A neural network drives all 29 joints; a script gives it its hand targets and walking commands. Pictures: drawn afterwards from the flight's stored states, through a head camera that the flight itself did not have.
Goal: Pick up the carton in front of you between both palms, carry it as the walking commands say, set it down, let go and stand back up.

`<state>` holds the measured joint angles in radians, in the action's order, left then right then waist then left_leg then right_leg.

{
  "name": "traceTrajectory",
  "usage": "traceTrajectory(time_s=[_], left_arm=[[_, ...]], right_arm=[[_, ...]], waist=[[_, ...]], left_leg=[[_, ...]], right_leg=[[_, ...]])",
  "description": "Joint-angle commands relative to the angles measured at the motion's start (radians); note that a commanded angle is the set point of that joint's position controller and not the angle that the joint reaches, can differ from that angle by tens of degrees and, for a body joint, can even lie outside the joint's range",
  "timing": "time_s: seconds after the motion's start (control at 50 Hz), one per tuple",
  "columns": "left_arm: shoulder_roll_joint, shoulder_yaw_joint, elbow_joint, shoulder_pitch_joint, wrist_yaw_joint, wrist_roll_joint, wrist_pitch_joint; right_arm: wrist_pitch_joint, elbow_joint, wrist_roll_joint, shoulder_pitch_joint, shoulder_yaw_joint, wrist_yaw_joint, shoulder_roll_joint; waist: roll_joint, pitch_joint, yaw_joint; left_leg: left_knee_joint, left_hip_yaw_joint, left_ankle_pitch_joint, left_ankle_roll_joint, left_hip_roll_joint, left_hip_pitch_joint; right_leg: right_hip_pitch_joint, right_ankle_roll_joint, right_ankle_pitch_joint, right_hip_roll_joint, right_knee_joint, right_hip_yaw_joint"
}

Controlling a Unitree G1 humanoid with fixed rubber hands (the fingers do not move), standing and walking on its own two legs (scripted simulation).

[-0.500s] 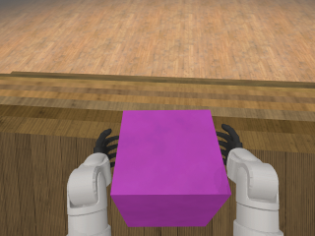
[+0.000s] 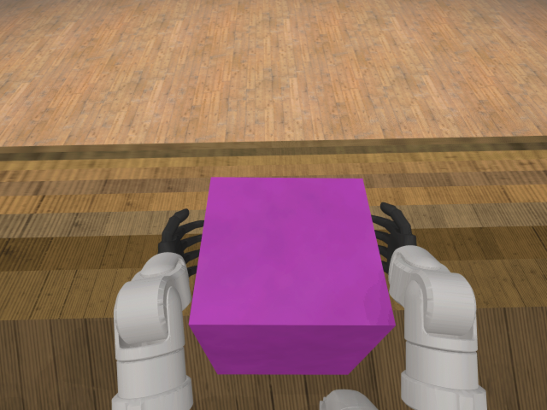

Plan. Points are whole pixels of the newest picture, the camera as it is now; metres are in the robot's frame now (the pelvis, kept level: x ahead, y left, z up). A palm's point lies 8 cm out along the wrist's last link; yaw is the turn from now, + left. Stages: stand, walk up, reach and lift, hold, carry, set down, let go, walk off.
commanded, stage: carry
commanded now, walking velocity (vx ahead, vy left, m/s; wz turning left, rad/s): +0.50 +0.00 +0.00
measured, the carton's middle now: (284, 283) +0.29 -0.01 +0.01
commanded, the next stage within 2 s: none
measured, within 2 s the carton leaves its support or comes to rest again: neither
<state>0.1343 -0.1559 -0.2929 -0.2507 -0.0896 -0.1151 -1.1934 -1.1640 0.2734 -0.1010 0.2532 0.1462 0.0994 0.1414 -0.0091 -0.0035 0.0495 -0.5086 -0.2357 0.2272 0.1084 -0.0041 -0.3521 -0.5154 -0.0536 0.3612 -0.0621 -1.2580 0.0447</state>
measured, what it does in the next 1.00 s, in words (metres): goes down: right foot, then left foot 0.15 m lower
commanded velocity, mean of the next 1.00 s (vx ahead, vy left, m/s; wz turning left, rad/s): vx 0.50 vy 0.00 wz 0.00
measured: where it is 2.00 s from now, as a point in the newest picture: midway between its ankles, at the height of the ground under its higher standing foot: (241, 211)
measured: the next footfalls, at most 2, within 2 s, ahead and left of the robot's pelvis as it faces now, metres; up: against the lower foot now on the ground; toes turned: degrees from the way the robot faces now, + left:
right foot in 0.32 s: +0.38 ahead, -0.09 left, +0.00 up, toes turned -4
left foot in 0.94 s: +0.73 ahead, +0.05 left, -0.15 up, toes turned +1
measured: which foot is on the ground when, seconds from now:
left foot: down 0.00-0.34, up 0.36-0.92, down 0.94-1.00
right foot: up 0.00-0.30, down 0.32-0.92, up 0.94-1.00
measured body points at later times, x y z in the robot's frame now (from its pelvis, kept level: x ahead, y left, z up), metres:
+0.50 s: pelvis +0.30 -0.05 -0.01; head +0.38 -0.05 +0.44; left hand +0.67 +0.14 +0.07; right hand +0.70 -0.16 +0.07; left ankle +0.23 +0.10 -0.65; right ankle +0.34 -0.08 -0.73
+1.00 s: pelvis +0.64 +0.03 -0.17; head +0.61 +0.04 +0.28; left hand +1.02 +0.15 -0.01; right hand +0.99 -0.15 +0.00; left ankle +0.69 +0.05 -0.88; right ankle +0.47 -0.10 -0.67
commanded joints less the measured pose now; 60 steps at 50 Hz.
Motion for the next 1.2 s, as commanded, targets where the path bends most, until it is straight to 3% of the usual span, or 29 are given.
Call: traceTrajectory(time_s=[0.0, 0.2, 0.24, 0.28, 0.3, 0.32, 0.34, 0.4, 0.56, 0.62, 0.68, 0.72, 0.76, 0.78, 0.82, 0.84, 0.86, 0.88, 0.9, 0.92, 0.94, 0.96, 0.98, 1.02, 1.06, 1.1, 1.14, 1.16, 1.18], left_arm=[[0.832, 0.761, 0.002, -0.613, 0.216, 0.392, 0.042], [0.781, 0.654, 0.187, -0.932, 0.183, 0.435, 0.010], [0.793, 0.620, 0.235, -1.000, 0.186, 0.444, 0.001], [0.813, 0.582, 0.291, -1.016, 0.191, 0.447, -0.001], [0.821, 0.562, 0.307, -1.033, 0.196, 0.452, 0.001], [0.806, 0.543, 0.326, -1.071, 0.198, 0.449, 0.003], [0.853, 0.537, 0.353, -1.085, 0.204, 0.466, 0.003], [0.984, 0.573, 0.277, -1.220, 0.229, 0.534, 0.013], [1.016, 0.637, 0.098, -1.183, 0.218, 0.551, 0.013], [0.962, 0.669, 0.085, -1.141, 0.219, 0.533, 0.015], [0.914, 0.676, 0.144, -1.094, 0.225, 0.515, 0.013], [0.891, 0.666, 0.203, -1.065, 0.230, 0.509, 0.011], [0.891, 0.657, 0.263, -1.062, 0.235, 0.507, 0.013], [0.903, 0.656, 0.291, -1.072, 0.239, 0.509, 0.014], [0.925, 0.637, 0.343, -1.094, 0.247, 0.519, 0.021], [0.934, 0.627, 0.384, -1.089, 0.251, 0.519, 0.023], [0.952, 0.614, 0.414, -1.069, 0.256, 0.511, 0.026], [0.966, 0.604, 0.415, -1.101, 0.255, 0.506, 0.028], [0.948, 0.578, 0.413, -1.149, 0.249, 0.495, 0.023], [0.918, 0.542, 0.447, -1.149, 0.230, 0.457, 0.014], [0.865, 0.471, 0.512, -1.136, 0.206, 0.402, -0.003], [0.802, 0.396, 0.538, -1.055, 0.180, 0.342, -0.018], [0.754, 0.380, 0.493, -1.069, 0.157, 0.309, -0.024], [0.773, 0.344, 0.450, -1.083, 0.131, 0.302, -0.016], [0.832, 0.389, 0.354, -1.199, 0.130, 0.334, 0.002], [0.887, 0.431, 0.305, -1.195, 0.137, 0.361, 0.021], [0.927, 0.476, 0.270, -1.161, 0.140, 0.384, 0.040], [0.947, 0.510, 0.258, -1.158, 0.141, 0.393, 0.051], [0.962, 0.535, 0.264, -1.116, 0.142, 0.398, 0.060]], right_arm=[[0.014, 0.031, 0.467, 0.647, -0.803, -0.262, 0.854], [-0.015, -0.217, 0.473, 0.899, -0.653, -0.229, 0.788], [-0.018, -0.269, 0.477, 0.968, -0.626, -0.226, 0.811], [-0.023, -0.309, 0.479, 1.029, -0.610, -0.222, 0.845], [-0.023, -0.321, 0.480, 1.061, -0.596, -0.219, 0.858], [-0.026, -0.350, 0.480, 1.063, -0.584, -0.215, 0.901], [-0.027, -0.357, 0.469, 1.090, -0.565, -0.209, 0.900], [-0.017, -0.319, 0.454, 1.159, -0.554, -0.188, 0.975], [-0.002, -0.182, 0.393, 1.038, -0.592, -0.140, 0.981], [-0.002, -0.138, 0.378, 1.030, -0.632, -0.140, 0.941], [-0.009, -0.165, 0.378, 1.016, -0.651, -0.157, 0.894], [-0.017, -0.209, 0.374, 1.013, -0.639, -0.173, 0.873], [-0.027, -0.270, 0.365, 1.002, -0.612, -0.186, 0.851], [-0.029, -0.295, 0.359, 0.986, -0.596, -0.190, 0.837], [-0.032, -0.358, 0.351, 0.960, -0.556, -0.195, 0.827], [-0.034, -0.370, 0.343, 0.963, -0.533, -0.199, 0.828], [-0.032, -0.392, 0.342, 0.946, -0.513, -0.204, 0.816], [-0.028, -0.392, 0.359, 0.979, -0.508, -0.212, 0.817], [-0.027, -0.410, 0.377, 0.997, -0.490, -0.223, 0.830], [-0.037, -0.428, 0.402, 1.014, -0.470, -0.237, 0.830], [-0.047, -0.475, 0.426, 1.047, -0.448, -0.247, 0.815], [-0.045, -0.483, 0.475, 1.126, -0.463, -0.253, 0.837], [-0.042, -0.453, 0.519, 1.187, -0.510, -0.253, 0.887], [-0.039, -0.417, 0.587, 1.276, -0.532, -0.258, 0.976], [-0.014, -0.347, 0.638, 1.365, -0.559, -0.258, 1.052], [0.001, -0.295, 0.651, 1.361, -0.578, -0.251, 1.094], [0.018, -0.259, 0.628, 1.301, -0.599, -0.241, 1.112], [0.025, -0.253, 0.613, 1.267, -0.605, -0.235, 1.108], [0.031, -0.251, 0.601, 1.195, -0.604, -0.231, 1.098]], waist=[[0.081, -0.377, -0.016], [0.129, -0.253, 0.026], [0.164, -0.275, 0.000], [0.145, -0.393, -0.095], [0.028, -0.474, -0.135], [-0.229, -0.572, -0.093], [-0.309, -0.585, -0.114], [-0.066, -0.484, -0.107], [-0.101, -0.554, -0.127], [-0.137, -0.568, -0.136], [-0.116, -0.505, -0.152], [-0.062, -0.441, -0.227], [-0.074, -0.371, -0.225], [0.003, -0.314, -0.194], [-0.030, -0.255, -0.147], [-0.166, -0.367, -0.009], [-0.140, -0.428, 0.098], [-0.046, -0.444, 0.197], [0.129, -0.383, 0.267], [0.221, -0.189, 0.265], [0.232, -0.139, 0.098], [0.263, -0.241, -0.005], [0.176, -0.230, -0.008], [0.038, -0.324, -0.028], [0.030, -0.355, -0.005], [0.028, -0.399, -0.010], [0.019, -0.472, -0.001], [-0.035, -0.447, 0.040], [0.010, -0.453, 0.062]], left_leg=[[0.214, 0.352, -0.149, 0.093, -0.285, 0.365], [0.106, 0.170, -0.525, 0.059, -0.185, 0.385], [0.038, 0.145, -0.666, 0.026, -0.189, 0.412], [-0.247, 0.058, -0.781, -0.038, -0.149, 0.359], [-0.491, 0.072, -0.513, -0.059, -0.114, 0.206], [-0.725, 0.126, 0.098, -0.085, 0.032, -0.096], [-0.887, 0.242, 0.308, -0.071, 0.080, -0.266], [-0.816, 0.293, 0.198, -0.048, -0.020, -0.315], [-0.456, 0.220, 0.122, -0.074, -0.019, -0.390], [-0.585, 0.185, -0.039, -0.055, -0.017, -0.408], [-0.620, 0.200, -0.033, -0.038, -0.033, -0.569], [-0.459, 0.217, -0.152, -0.048, -0.026, -0.824], [-0.324, 0.205, -0.292, -0.054, -0.015, -0.775], [-0.108, 0.196, -0.524, -0.067, -0.020, -0.567], [0.034, 0.123, -0.846, -0.057, 0.014, -0.068], [-0.231, 0.085, -0.919, -0.037, 0.027, 0.250], [-0.265, 0.058, -0.799, -0.033, 0.063, 0.380], [-0.199, 0.033, -0.686, -0.016, 0.059, 0.511], [-0.041, 0.098, -0.650, 0.052, -0.003, 0.594], [0.063, 0.210, -0.669, 0.087, -0.085, 0.434], [-0.184, 0.295, -1.045, 0.003, -0.117, 0.445], [-0.083, 0.561, -0.908, 0.044, -0.250, 0.433], [-0.044, 0.624, -0.611, 0.064, -0.264, 0.302], [-0.120, 0.721, -0.538, 0.034, -0.240, 0.259], [-0.071, 0.836, -0.356, 0.120, -0.275, 0.155], [-0.088, 0.783, -0.431, 0.115, -0.268, 0.201], [-0.229, 0.667, -0.559, 0.066, -0.217, 0.307], [-0.356, 0.528, -0.407, 0.007, -0.088, 0.354], [-0.378, 0.482, -0.458, -0.020, -0.033, 0.409]], right_leg=[[-0.160, 0.004, -0.057, -0.027, 0.058, -0.010], [-0.139, -0.018, -0.302, 0.051, 0.603, 0.130], [-0.032, -0.042, -0.313, 0.076, 0.679, 0.145], [0.284, -0.048, -0.277, 0.143, 0.723, 0.185], [0.491, -0.049, -0.320, 0.019, 0.707, 0.017], [0.726, -0.159, -0.352, -0.241, 0.759, -0.456], [0.803, -0.237, -0.316, -0.279, 0.846, -0.624], [0.649, -0.186, -0.584, -0.218, 0.788, -0.364], [0.776, -0.190, -0.915, -0.182, 0.708, -0.219], [0.794, -0.173, -1.026, -0.170, 0.629, -0.151], [0.853, -0.161, -0.994, -0.172, 0.568, -0.192], [1.052, -0.126, -0.800, -0.125, 0.503, -0.248], [0.956, -0.129, -0.762, -0.103, 0.470, -0.253], [0.731, -0.099, -0.569, -0.048, 0.476, -0.163], [0.304, -0.081, -0.324, -0.006, 0.515, -0.037], [0.169, -0.055, -0.443, -0.030, 0.371, 0.023], [0.128, -0.017, -0.572, -0.030, 0.200, 0.083], [0.099, 0.010, -0.678, -0.038, -0.065, 0.118], [-0.020, 0.034, -0.383, 0.047, -0.452, 0.139], [-0.102, 0.029, 0.273, 0.193, -0.728, 0.116], [-0.276, 0.006, 0.362, 0.224, -0.679, -0.045], [-0.281, 0.029, 0.235, 0.166, -0.480, -0.126], [-0.227, 0.034, 0.157, 0.090, -0.387, -0.117], [-0.238, 0.029, 0.069, 0.057, -0.263, -0.144], [-0.202, 0.040, -0.038, 0.049, -0.046, -0.150], [-0.218, 0.037, -0.015, 0.050, -0.037, -0.113], [-0.270, -0.002, -0.201, 0.033, -0.057, -0.100], [-0.333, -0.013, -0.428, 0.043, 0.147, -0.095], [-0.349, -0.009, -0.484, 0.089, 0.196, -0.028]])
